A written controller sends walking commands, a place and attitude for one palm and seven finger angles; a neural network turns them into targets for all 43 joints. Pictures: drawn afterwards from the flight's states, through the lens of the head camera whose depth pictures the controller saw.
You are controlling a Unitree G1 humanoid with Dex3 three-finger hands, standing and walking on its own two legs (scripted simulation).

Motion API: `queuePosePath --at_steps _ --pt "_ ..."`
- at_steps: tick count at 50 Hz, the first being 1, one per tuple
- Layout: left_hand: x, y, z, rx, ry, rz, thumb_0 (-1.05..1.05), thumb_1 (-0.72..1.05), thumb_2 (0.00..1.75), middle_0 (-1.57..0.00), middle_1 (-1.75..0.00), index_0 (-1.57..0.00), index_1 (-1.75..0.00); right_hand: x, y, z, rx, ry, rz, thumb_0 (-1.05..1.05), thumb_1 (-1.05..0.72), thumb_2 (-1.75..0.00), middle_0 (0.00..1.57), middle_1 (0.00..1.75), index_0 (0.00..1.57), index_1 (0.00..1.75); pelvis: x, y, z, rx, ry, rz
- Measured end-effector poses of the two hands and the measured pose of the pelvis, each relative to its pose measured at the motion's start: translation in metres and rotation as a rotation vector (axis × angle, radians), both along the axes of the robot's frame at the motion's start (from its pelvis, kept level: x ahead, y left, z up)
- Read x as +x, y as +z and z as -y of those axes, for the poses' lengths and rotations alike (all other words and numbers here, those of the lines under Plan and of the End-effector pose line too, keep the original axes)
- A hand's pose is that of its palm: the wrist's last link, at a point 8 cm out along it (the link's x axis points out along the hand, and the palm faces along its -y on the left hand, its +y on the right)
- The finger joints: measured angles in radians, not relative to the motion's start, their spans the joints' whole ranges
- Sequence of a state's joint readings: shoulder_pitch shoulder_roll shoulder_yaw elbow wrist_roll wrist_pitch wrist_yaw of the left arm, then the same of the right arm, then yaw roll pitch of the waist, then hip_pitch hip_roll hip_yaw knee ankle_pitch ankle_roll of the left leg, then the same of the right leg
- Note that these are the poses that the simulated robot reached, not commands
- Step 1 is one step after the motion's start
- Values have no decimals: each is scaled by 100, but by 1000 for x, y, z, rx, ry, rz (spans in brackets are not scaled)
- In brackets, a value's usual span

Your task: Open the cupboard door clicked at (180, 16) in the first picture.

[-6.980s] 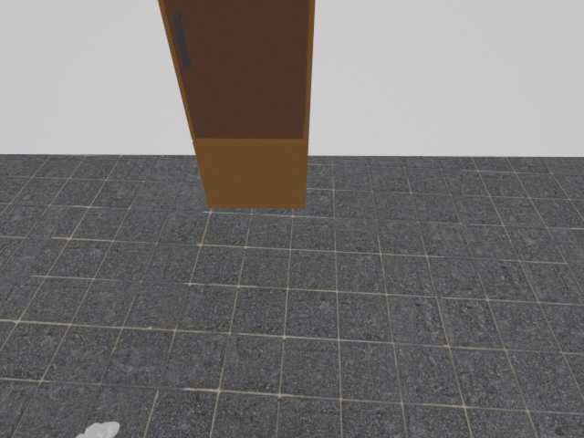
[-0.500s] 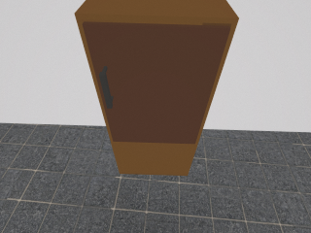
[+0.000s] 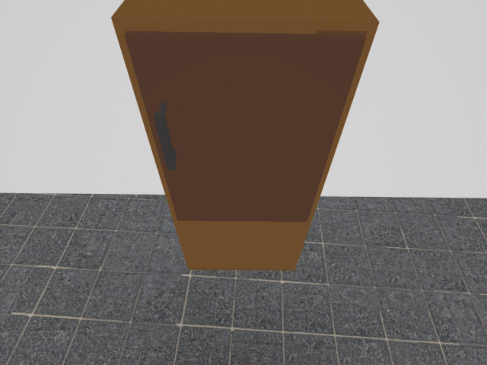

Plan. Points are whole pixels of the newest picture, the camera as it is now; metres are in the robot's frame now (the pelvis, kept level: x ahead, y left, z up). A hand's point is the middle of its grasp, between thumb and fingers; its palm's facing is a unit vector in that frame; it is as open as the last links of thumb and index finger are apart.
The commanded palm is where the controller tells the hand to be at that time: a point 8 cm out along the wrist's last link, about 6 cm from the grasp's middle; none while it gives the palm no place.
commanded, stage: come to a stop and stand still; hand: left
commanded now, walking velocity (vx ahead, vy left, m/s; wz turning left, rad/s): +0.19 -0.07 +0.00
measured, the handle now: (167, 137) +0.56 +0.21 +0.04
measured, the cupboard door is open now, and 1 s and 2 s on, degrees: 0 0 0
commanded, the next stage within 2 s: look again from close up in 1.10 s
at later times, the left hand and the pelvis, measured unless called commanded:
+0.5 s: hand out of the picture +0.04 +0.17 -0.18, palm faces +0.03 -0.97 -0.25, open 7.3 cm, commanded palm none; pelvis +0.01 -0.02 -0.01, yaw -1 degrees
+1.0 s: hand out of the picture -0.03 +0.22 -0.16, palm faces -0.01 -0.97 -0.25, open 7.4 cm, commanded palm none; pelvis -0.05 +0.02 +0.00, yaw +0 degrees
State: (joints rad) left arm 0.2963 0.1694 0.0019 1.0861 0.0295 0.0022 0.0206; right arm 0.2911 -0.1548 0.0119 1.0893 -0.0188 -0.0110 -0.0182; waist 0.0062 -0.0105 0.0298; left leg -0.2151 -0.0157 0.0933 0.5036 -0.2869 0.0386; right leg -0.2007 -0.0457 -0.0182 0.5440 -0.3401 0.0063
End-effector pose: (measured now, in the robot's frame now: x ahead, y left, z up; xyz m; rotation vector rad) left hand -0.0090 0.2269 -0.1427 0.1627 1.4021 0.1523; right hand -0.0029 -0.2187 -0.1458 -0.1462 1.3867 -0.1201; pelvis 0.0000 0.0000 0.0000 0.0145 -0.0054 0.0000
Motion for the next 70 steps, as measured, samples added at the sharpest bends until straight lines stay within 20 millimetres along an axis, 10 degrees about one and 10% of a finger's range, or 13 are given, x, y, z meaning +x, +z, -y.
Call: queuePosePath --at_steps 14,29,40,55,70 --pt "14 -6 34 -30 39 -42 0 90 90 -20 -30 -20 -30 43 -1 21 -32 -18 3 1 -92 -90 20 30 20 30 32 -3 17 -5 0 -13" --pt "50 0 -3 62 -30 160 1 91 90 -20 -30 -20 -30 76 4 28 -46 0 199 0 -91 -90 20 30 20 30 -2 -10 10 -33 -8 0" --pt "29 11 -29 52 -48 213 1 90 90 -20 -30 -20 -30 39 9 -5 -11 43 232 0 -91 -90 20 30 20 30 -35 -4 -12 -22 -8 37" --pt "-43 9 -36 43 -25 26 1 90 90 -20 -30 -20 -30 -35 9 14 -58 9 42 0 -91 -90 20 30 20 30 -47 2 -16 -16 -4 6" --pt "-7 8 -28 41 -46 48 1 90 90 -20 -30 -20 -30 1 15 31 -81 19 78 1 -91 -90 20 30 20 30 -29 4 -5 -10 -10 1"
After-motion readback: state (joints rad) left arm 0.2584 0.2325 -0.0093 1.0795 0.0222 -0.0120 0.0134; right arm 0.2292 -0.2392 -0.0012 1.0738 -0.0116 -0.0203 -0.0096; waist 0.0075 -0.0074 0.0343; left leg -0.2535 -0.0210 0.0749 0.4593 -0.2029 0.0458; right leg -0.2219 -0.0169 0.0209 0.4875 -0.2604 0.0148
